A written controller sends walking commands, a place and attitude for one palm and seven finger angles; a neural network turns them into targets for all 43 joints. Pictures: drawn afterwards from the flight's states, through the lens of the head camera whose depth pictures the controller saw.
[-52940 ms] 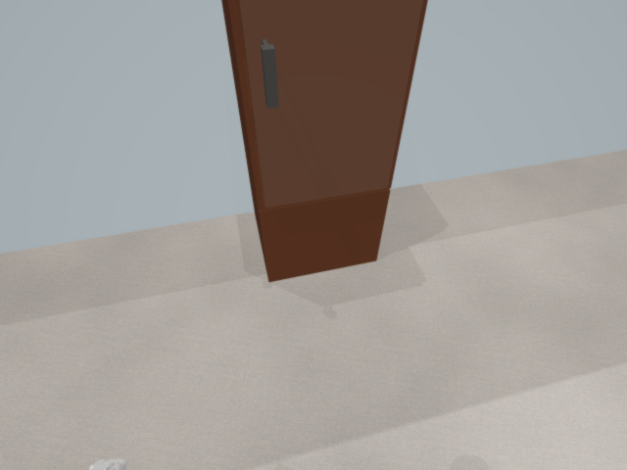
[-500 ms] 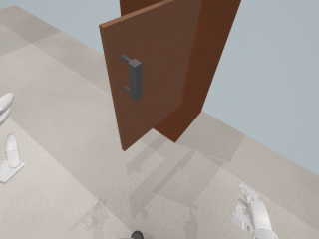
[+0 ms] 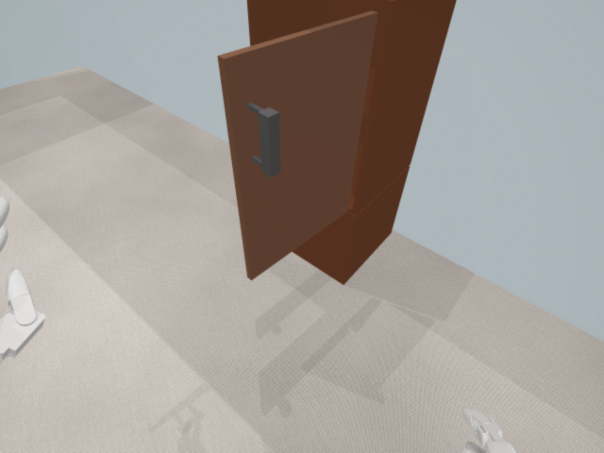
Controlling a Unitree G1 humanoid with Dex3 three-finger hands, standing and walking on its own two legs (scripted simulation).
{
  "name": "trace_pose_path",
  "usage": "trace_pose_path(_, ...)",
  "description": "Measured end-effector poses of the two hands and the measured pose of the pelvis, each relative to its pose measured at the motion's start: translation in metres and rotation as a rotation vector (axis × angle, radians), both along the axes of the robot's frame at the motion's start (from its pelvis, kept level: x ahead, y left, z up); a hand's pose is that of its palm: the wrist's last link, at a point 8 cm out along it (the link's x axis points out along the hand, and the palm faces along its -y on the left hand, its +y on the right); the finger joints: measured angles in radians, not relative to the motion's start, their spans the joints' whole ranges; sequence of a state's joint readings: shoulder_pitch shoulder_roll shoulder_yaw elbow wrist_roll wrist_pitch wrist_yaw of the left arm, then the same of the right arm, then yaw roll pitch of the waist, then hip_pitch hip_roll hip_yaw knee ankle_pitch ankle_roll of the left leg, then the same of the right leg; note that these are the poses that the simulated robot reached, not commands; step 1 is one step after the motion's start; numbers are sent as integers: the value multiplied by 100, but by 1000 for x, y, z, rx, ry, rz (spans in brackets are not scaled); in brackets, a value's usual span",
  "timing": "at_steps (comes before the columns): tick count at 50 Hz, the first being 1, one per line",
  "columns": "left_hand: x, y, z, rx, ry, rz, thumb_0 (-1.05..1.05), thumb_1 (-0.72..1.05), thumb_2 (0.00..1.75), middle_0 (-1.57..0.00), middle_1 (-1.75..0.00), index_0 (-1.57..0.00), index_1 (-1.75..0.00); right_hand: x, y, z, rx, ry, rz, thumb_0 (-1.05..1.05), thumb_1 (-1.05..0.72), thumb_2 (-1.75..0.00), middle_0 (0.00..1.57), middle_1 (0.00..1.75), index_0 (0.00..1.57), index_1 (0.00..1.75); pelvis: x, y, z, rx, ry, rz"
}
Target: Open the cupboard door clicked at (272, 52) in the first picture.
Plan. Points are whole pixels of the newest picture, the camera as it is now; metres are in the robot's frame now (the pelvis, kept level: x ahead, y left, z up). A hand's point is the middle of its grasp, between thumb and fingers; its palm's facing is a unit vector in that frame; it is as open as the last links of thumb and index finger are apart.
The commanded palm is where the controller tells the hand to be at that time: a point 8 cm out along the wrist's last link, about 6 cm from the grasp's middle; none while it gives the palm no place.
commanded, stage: stop stepping back and stand still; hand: left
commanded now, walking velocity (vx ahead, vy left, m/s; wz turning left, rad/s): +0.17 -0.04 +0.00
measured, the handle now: (262, 139) +0.64 +0.11 +0.10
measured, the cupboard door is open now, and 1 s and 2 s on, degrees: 84 84 84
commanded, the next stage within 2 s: let the arm hang, fingers relaxed in 0.22 s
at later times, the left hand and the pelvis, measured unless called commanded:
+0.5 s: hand (130, 445) +0.16 +0.24 -0.08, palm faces +0.13 -0.93 -0.34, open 7.4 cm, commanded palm none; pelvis -0.02 +0.01 -0.01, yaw +5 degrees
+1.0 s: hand out of the picture -0.04 +0.19 -0.16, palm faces +0.08 -0.97 -0.24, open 7.3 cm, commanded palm none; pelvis -0.01 +0.00 +0.01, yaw +4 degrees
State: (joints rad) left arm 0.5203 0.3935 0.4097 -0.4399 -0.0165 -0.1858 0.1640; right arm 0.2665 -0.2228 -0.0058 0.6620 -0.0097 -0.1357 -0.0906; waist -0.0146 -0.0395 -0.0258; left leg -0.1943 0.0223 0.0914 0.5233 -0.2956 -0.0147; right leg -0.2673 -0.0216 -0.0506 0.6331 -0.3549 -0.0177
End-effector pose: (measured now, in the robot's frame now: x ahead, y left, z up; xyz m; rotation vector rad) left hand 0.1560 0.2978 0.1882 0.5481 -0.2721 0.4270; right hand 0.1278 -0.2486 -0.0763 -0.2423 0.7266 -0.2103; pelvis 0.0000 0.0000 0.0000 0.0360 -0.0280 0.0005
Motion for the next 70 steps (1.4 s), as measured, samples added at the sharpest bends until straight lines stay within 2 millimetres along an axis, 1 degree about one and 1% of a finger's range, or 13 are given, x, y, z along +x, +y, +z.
trace_pose_path(8,-13,-8,3,43,13,-10,1,88,90,-21,-30,-21,-31,-1,11,-11,63,14,42,1,-91,-90,21,30,20,30,-9,-7,-2,-29,-2,17)
trace_pose_path(13,-18,-1,-1,3,17,12,1,88,90,-21,-30,-21,-31,-1,15,-6,35,62,66,1,-91,-90,21,30,20,30,-8,-1,5,-19,-1,16)
trace_pose_path(17,-11,9,-12,-2,20,-5,1,88,90,-21,-30,-21,-31,8,18,-7,1,39,92,1,-91,-90,21,30,20,30,-6,10,-3,-51,4,37)
trace_pose_path(20,10,20,-85,-142,321,27,0,89,90,-20,-30,-20,-30,10,19,-25,20,118,135,1,-91,-90,20,30,20,30,-10,17,-7,-43,30,76)
trace_pose_path(23,3,8,-182,-337,704,74,0,90,90,-20,-29,-20,-30,4,22,-37,39,185,147,1,-91,-90,20,30,20,30,-13,16,-6,-29,36,92)
trace_pose_path(27,-51,-44,-282,-502,1126,61,1,91,90,-20,-29,-19,-30,-15,21,-49,79,264,121,1,-91,-90,21,30,20,30,-16,4,-11,11,25,62)
trace_pose_path(30,-105,-79,-317,-623,1337,94,0,93,90,-20,-29,-20,-30,-39,19,-56,104,362,77,1,-91,-90,20,30,20,30,-16,0,-7,-12,5,75)
trace_pose_path(33,-135,-71,-320,-659,1386,189,-4,101,90,-21,-30,-21,-30,-70,18,-60,101,501,63,1,-91,-90,20,30,20,30,-14,-5,0,-33,3,89)
trace_pose_path(39,-183,-60,-317,-664,1539,289,-2,98,90,-21,-30,-21,-30,-122,20,-64,114,688,11,1,-91,-90,20,30,20,30,-10,-3,7,-45,0,85)
trace_pose_path(46,-205,-59,-313,-669,1623,335,0,93,90,-20,-29,-20,-30,-151,27,-65,137,773,-23,1,-91,-90,20,30,20,30,-7,1,11,-39,-4,79)
trace_pose_path(51,-199,-65,-315,-680,1615,315,0,91,90,-20,-29,-20,-30,-150,33,-66,146,767,-29,1,-91,-90,20,30,20,30,-6,3,11,-37,-10,75)
trace_pose_path(59,-174,-75,-320,-696,1561,251,0,91,90,-20,-29,-20,-30,-128,40,-66,153,698,-19,0,-91,-90,20,30,20,30,-5,5,11,-34,-11,71)
trace_pose_path(70,-161,-61,-317,-672,1536,258,1,91,90,-20,-29,-20,-30,-105,32,-63,126,652,-13,1,-92,-90,20,30,20,30,0,7,12,-34,-8,70)
